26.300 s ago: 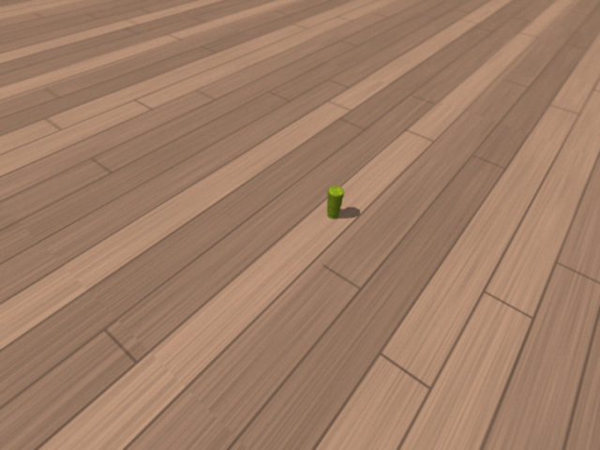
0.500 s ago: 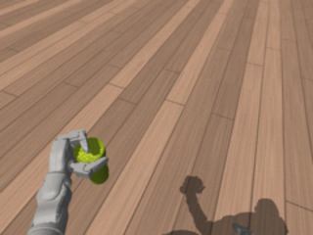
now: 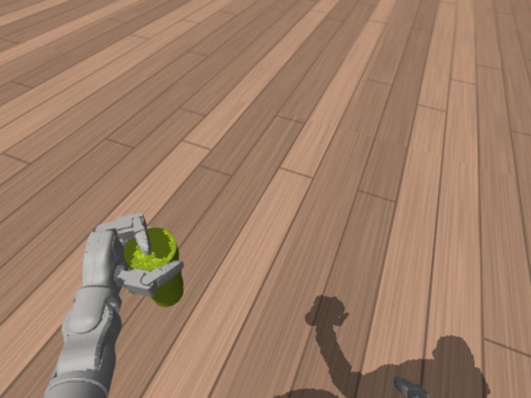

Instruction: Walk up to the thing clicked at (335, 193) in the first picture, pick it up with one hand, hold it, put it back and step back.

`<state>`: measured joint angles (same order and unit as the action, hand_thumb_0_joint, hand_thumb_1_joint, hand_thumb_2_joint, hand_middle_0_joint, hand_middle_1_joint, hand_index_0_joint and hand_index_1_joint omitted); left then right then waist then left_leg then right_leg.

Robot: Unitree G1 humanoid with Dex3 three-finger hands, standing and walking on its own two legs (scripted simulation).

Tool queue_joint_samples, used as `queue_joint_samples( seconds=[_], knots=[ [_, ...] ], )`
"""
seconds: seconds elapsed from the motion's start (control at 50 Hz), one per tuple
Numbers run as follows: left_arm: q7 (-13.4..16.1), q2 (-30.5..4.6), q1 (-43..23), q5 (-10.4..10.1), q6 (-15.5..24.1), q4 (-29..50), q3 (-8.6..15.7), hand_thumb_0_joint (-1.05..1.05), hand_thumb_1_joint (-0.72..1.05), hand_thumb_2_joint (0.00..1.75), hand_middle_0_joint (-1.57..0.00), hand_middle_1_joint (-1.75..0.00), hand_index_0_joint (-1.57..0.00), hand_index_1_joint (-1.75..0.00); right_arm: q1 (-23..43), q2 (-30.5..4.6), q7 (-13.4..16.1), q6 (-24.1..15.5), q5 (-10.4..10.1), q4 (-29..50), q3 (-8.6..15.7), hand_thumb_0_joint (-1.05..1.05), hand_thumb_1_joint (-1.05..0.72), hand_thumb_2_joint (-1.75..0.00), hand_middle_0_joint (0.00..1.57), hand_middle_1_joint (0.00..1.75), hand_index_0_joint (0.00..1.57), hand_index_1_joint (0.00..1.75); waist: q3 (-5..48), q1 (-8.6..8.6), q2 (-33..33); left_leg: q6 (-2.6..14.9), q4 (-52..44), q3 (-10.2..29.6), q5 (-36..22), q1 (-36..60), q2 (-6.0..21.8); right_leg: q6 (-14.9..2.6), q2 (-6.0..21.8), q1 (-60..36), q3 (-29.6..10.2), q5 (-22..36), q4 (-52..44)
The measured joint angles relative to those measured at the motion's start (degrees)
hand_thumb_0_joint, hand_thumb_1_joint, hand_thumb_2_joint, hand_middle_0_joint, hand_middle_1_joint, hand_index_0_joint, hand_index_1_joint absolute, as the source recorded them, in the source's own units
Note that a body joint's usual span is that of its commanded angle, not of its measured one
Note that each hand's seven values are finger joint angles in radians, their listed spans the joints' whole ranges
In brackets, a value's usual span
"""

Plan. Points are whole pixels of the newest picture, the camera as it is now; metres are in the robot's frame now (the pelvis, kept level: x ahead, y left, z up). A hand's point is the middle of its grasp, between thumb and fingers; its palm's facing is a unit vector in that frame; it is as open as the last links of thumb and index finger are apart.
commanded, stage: hold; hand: left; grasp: from the side
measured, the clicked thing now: (160, 272) +0.35 +0.17 -0.01
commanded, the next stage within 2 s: crouch in 0.16 s
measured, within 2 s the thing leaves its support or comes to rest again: neither
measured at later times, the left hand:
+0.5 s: hand (152, 260) +0.34 +0.18 +0.03, palm faces +0.09 -1.00 +0.00, open 6.2 cm
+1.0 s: hand (180, 289) +0.41 +0.18 -0.21, palm faces +0.09 -1.00 -0.01, open 6.4 cm
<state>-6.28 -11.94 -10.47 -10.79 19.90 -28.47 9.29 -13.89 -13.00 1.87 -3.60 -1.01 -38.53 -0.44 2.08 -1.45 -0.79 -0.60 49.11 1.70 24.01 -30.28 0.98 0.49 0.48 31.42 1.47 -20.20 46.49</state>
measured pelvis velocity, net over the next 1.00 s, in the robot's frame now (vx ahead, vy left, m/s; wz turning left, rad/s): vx -0.04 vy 0.01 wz -0.02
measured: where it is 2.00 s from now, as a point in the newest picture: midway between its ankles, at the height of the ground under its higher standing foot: outside the picture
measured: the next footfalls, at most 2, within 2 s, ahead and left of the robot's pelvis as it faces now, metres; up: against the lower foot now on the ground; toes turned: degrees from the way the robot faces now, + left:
none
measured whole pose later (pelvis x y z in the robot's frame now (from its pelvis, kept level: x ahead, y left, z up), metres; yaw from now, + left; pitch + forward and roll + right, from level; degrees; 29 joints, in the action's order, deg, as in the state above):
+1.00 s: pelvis -0.04 +0.01 -0.19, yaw -1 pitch +31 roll -3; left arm -7.6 -17.9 -36.3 -7.4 40.5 -61.0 19.0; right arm -11.4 -14.6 -3.3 -3.0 3.6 -39.2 -1.3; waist 10.8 -6.4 -0.7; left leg -0.3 99.0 3.0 39.0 -91.4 -0.2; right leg 0.8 1.3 92.4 1.6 -34.3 95.3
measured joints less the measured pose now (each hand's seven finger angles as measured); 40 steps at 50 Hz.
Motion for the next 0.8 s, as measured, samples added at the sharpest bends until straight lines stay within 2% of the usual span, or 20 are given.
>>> queue_joint_samples(
  seconds=[0.34,0.48,0.62,0.8],
  knots=[
    [0.12,0.05,0.22,0.22,-0.01,-0.39,0.45,0.0,-0.29,0.96,-0.65,-1.07,-1.33,-1.43,0.06,0.06,0.24,0.13,0.06,-0.05,0.06,0.01,-0.91,-0.9,0.2,0.3,0.2,0.3,0.0,-0.1,0.2,0.08,-0.23,-0.07,0.11,0.22,0.05,0.08,-0.05,-0.23,-0.07,-0.04,-0.31],
    [0.87,0.11,-1.33,0.9,1.34,-4.27,0.48,-0.01,-0.28,0.95,-0.65,-1.07,-1.33,-1.39,0.34,0.02,-0.56,-0.05,0.58,0.05,0.6,0.0,-0.88,-0.9,0.2,0.29,0.2,0.3,0.42,-0.33,0.47,0.2,1.63,0.0,0.46,-2.72,-0.14,0.17,0.12,2.6,-0.04,-0.33,1.38],
    [1.03,0.05,-6.33,1.78,7.39,-12.12,2.07,-0.02,-0.27,0.94,-0.64,-1.07,-1.32,-1.37,1.5,-0.18,-1.97,-1.21,1.55,0.11,0.89,0.0,-0.87,-0.9,0.2,0.3,0.2,0.3,0.35,-1.24,1.63,0.22,9.26,0.15,2.35,-13.24,-0.45,0.16,0.41,13.17,-0.05,-2.28,9.13],
    [-0.42,-3.74,-16.92,2.4,17.82,-24.87,5.51,-0.02,-0.27,0.94,-0.64,-1.07,-1.31,-1.38,1.19,-1.56,-3.46,-1.78,3.31,0.33,-0.05,0.0,-0.88,-0.9,0.2,0.3,0.2,0.3,6.65,-4.03,1.83,-0.12,30.79,1.21,9.42,-39.69,-0.74,0.22,0.64,39.4,0.54,-9.06,30.15]
  ],
)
